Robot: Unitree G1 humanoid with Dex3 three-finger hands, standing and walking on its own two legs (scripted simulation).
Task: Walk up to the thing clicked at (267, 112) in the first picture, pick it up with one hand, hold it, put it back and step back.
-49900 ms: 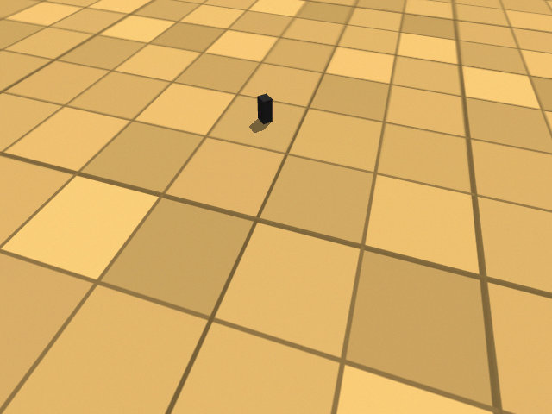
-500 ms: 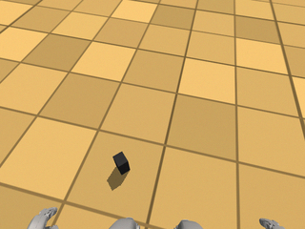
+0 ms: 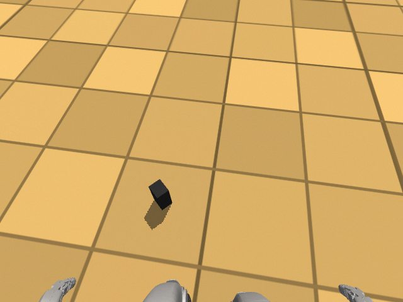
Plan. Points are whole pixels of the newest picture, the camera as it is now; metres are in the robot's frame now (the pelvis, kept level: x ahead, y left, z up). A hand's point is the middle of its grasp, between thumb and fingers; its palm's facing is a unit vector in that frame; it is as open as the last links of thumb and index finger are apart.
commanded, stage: step back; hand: left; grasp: from the side
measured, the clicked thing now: (161, 195) +0.60 +0.21 -0.67
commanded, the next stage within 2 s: none
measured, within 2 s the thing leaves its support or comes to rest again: neither
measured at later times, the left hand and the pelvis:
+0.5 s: hand out of the picture -0.02 +0.28 -0.14, palm faces +0.03 -0.94 -0.34, open 7.4 cm; pelvis -0.13 +0.02 +0.02, yaw +2 degrees
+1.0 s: hand out of the picture -0.19 +0.24 -0.12, palm faces +0.01 -0.90 -0.43, open 7.4 cm; pelvis -0.30 -0.03 +0.01, yaw +2 degrees
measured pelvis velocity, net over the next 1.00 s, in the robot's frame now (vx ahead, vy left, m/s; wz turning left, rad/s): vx -0.30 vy -0.03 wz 0.03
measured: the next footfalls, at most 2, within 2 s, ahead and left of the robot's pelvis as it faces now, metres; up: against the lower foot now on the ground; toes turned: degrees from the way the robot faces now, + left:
left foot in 0.30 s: -0.07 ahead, +0.12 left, +0.00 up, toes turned +0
right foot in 0.74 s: -0.20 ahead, -0.14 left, +0.00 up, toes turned +1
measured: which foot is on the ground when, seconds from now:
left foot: down 0.00-0.00, up 0.02-0.28, down 0.30-0.76, up 0.78-1.00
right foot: down 0.00-0.32, up 0.34-0.72, down 0.74-1.00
